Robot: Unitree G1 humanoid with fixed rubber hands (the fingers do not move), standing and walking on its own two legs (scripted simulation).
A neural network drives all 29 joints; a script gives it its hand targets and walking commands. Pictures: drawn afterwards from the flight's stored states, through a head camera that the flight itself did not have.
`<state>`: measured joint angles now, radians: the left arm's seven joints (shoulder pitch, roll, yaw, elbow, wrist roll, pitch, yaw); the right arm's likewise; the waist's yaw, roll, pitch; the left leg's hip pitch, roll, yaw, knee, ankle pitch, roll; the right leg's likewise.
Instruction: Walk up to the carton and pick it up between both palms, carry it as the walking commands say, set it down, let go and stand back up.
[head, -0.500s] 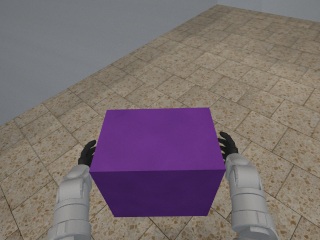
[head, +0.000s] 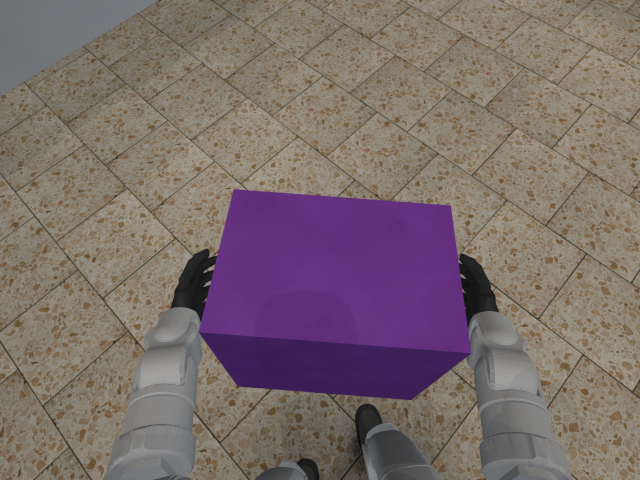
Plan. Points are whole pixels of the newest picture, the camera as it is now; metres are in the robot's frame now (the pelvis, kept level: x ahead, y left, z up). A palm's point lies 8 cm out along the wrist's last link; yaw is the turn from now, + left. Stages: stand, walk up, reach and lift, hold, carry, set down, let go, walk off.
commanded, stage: set down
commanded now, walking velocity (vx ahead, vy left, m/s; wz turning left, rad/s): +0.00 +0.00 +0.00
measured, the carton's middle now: (332, 306) +0.34 -0.03 -0.13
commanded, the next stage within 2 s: none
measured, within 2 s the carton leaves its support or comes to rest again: neither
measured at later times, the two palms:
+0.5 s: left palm (233, 318) +0.35 +0.14 -0.19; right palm (470, 315) +0.31 -0.24 -0.17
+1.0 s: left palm (228, 298) +0.40 +0.16 -0.24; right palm (434, 311) +0.34 -0.22 -0.27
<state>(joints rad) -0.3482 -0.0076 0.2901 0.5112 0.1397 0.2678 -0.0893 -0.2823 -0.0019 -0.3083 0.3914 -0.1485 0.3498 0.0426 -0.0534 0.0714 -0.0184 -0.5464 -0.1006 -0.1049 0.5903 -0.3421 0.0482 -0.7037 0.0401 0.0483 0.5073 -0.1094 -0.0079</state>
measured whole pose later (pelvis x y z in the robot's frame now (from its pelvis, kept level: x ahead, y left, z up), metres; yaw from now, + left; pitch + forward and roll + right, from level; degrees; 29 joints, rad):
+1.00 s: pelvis -0.08 -0.03 -0.15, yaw +5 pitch +41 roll +5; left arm -0.94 0.22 0.34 0.78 0.07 0.24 -0.11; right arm -0.77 -0.04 -0.35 0.47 -0.10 0.37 -0.10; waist -0.04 0.07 -0.05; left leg -1.55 -0.14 -0.03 1.34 -0.52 -0.01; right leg -1.71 0.11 0.14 1.24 -0.24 0.03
